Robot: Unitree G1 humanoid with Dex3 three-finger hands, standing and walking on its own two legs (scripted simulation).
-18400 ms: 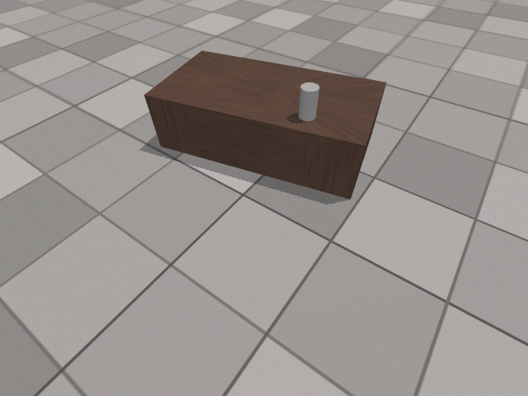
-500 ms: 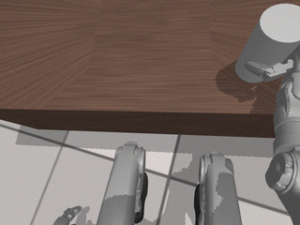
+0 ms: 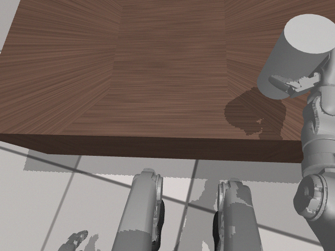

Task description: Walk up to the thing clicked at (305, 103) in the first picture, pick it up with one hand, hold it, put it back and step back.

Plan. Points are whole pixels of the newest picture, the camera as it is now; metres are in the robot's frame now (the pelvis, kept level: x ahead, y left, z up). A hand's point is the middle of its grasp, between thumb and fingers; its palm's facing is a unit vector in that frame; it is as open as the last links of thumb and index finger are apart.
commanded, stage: settle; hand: right
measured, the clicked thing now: (290, 62) +0.53 -0.20 +0.02
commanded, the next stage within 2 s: lift in 0.54 s
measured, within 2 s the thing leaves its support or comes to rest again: neither
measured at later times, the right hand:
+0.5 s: hand (307, 50) +0.53 -0.21 +0.06, palm faces +0.21 +0.98 -0.02, open 11.9 cm
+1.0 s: hand (320, 45) +0.51 -0.21 +0.10, palm faces +0.22 +0.97 -0.02, open 11.9 cm
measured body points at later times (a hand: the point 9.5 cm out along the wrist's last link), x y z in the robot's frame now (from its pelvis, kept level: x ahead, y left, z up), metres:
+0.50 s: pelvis +0.01 +0.00 +0.04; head +0.21 -0.03 +0.44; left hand +0.08 +0.28 -0.08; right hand +0.52 -0.26 +0.06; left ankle +0.09 +0.14 -0.46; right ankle +0.06 -0.13 -0.46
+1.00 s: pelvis +0.02 +0.00 +0.07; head +0.19 -0.02 +0.49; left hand +0.10 +0.28 -0.05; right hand +0.49 -0.26 +0.10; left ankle +0.09 +0.14 -0.46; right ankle +0.06 -0.13 -0.46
